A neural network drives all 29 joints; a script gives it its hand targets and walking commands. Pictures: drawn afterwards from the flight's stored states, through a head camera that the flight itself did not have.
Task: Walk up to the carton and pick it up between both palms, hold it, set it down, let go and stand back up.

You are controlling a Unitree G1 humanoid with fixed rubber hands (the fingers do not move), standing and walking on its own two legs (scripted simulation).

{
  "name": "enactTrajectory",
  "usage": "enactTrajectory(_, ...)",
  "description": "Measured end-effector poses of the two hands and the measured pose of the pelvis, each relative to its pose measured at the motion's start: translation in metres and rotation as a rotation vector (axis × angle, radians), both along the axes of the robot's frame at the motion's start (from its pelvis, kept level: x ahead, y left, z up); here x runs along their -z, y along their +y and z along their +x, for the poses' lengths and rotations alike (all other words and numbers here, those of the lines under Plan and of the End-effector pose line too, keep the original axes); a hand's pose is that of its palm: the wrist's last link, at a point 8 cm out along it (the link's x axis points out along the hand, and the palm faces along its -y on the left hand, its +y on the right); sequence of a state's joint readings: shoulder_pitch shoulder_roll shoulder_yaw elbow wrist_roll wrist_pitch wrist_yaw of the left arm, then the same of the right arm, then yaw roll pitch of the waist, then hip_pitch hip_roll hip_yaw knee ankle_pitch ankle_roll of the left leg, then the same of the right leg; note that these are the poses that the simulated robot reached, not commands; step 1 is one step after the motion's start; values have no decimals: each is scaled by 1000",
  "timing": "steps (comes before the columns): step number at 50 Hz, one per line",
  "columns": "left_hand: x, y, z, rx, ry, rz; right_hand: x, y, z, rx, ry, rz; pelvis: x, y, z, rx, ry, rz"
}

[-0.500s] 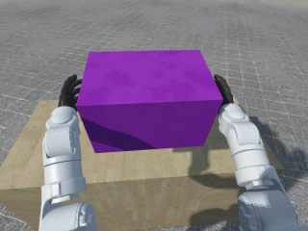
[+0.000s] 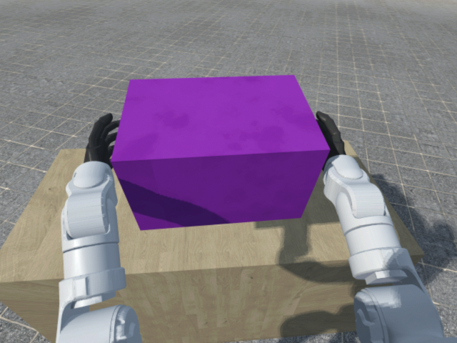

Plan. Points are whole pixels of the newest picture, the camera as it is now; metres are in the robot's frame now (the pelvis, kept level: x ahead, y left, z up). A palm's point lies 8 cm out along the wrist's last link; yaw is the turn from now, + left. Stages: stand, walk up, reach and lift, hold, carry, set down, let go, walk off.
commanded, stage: hold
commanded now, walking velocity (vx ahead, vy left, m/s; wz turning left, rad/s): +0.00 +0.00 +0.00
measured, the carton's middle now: (218, 151) +0.40 +0.00 +0.17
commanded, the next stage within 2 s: none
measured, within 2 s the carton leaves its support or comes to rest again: neither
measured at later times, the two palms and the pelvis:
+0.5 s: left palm (101, 165) +0.35 +0.19 +0.19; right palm (331, 159) +0.35 -0.19 +0.17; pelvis +0.00 +0.00 +0.00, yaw +0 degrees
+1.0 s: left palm (102, 164) +0.35 +0.19 +0.19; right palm (331, 158) +0.35 -0.19 +0.18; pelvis +0.00 +0.00 +0.00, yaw +0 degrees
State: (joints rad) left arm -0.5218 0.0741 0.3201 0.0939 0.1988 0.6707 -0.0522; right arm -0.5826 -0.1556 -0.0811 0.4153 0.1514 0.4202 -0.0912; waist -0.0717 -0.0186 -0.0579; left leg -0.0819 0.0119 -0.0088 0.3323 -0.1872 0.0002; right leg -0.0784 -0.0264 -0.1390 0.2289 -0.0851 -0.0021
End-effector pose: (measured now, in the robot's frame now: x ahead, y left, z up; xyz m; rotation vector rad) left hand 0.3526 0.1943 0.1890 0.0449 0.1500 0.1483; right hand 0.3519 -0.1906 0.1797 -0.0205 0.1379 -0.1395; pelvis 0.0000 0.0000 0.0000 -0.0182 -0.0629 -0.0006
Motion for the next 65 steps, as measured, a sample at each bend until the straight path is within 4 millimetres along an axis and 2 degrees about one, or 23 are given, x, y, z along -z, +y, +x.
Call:
enactTrajectory(14, 1, -2, -1, 7, -3, -7, 1, -2, -5, 9, -5, 0, 0, 2, 1, 9, -10, 1)
enactTrajectory(20, 6, -2, -1, 4, 24, -13, 8, -1, -5, 12, 20, 11, 0, 2, -2, 9, -10, 3)
enactTrajectory(34, 0, -3, 0, -1, 11, -11, 2, -3, -1, 6, 5, 8, 0, -1, -5, 6, 0, 5)
enactTrajectory(40, 7, -2, 1, -3, 38, -11, 6, -2, 1, 4, 30, 3, 0, -2, -6, 7, -3, 5)
enactTrajectory(46, 0, -2, -1, 1, 3, 5, 1, -2, -2, 3, -5, 4, 0, -2, -4, 2, -2, 2)
enactTrajectory(65, 7, -2, -1, 5, 31, -8, 7, -2, -5, 14, 19, 10, 0, 2, -3, 5, -17, 2)
